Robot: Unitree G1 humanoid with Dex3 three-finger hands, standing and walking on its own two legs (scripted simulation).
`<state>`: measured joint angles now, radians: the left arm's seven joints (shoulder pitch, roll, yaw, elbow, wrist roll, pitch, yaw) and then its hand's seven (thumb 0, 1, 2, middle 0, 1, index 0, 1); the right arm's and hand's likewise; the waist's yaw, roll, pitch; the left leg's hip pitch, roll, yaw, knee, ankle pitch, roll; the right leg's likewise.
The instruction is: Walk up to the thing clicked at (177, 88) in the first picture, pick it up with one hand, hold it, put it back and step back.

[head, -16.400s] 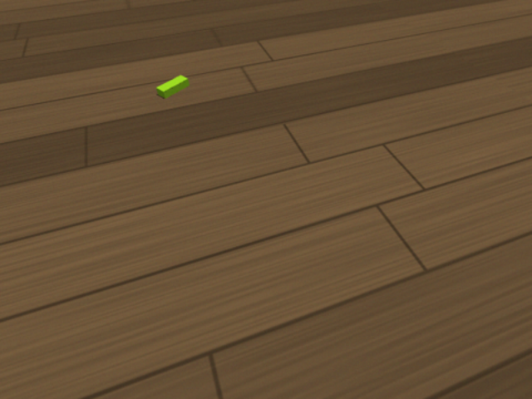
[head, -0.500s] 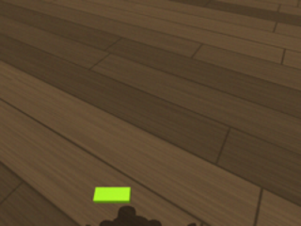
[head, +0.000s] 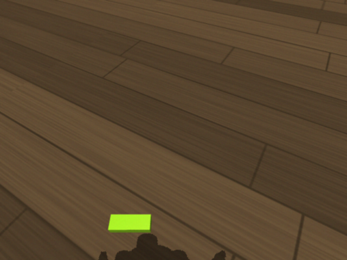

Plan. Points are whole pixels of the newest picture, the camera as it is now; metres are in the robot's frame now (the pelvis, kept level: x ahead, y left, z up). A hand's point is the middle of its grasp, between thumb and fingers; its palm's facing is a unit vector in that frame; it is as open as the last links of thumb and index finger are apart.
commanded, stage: rise first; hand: left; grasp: from above
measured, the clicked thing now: (130, 223) +0.42 +0.26 -0.75
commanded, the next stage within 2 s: none
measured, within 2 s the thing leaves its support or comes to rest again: neither
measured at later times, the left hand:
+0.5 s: hand out of the picture +0.12 +0.26 -0.21, palm faces -0.11 -0.90 -0.43, open 13.5 cm
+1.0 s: hand out of the picture +0.16 +0.29 -0.33, palm faces -0.36 -0.70 -0.62, open 14.2 cm
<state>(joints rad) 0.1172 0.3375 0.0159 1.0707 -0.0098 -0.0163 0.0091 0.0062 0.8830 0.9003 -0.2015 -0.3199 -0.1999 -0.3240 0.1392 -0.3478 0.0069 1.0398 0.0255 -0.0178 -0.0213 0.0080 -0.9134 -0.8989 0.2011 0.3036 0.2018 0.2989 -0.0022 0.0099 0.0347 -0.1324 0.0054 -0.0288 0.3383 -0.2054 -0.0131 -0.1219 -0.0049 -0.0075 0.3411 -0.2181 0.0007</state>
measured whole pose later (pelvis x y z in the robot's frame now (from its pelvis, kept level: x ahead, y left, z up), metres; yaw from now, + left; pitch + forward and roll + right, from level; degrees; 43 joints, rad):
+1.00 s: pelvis -0.05 +0.01 -0.19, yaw -1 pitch +28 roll -2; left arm 0.02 0.42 0.13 0.62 0.48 0.04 0.02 0.00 -0.57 0.97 -0.10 -1.06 -0.10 -1.06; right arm 0.13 -0.28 -0.03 0.56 0.01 -0.19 0.02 0.01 -0.93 -0.90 0.20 0.30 0.20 0.30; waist -0.03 0.00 -0.19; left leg -1.39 -0.01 -0.04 1.55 -0.65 0.00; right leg -1.36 0.00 -0.01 1.52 -0.65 0.02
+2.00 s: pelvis -0.11 +0.02 -0.44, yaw -7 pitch +33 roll -8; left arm -0.81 0.81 0.18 1.36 1.32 -0.40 0.34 0.00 -0.52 1.02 -0.08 -0.96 -0.07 -0.97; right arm 0.10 -0.27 0.01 0.76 -0.13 0.00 0.13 0.00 -0.90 -0.90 0.20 0.30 0.20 0.30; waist -0.15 -0.02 -0.08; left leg -2.27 -0.02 -0.13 2.37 -0.69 0.00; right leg -2.19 0.02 -0.08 2.29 -0.69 0.04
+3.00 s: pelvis -0.10 +0.02 -0.46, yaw -9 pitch +33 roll -10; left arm -0.93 0.88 0.13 1.48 1.35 -0.36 0.42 0.00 -0.51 0.99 -0.08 -1.05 -0.09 -1.04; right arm 0.08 -0.27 0.08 0.76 -0.18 -0.02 0.15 0.00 -0.91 -0.90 0.20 0.30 0.20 0.30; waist -0.21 -0.05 -0.02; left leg -2.34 -0.02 -0.15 2.47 -0.72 0.00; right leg -2.26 0.03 -0.10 2.36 -0.70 0.04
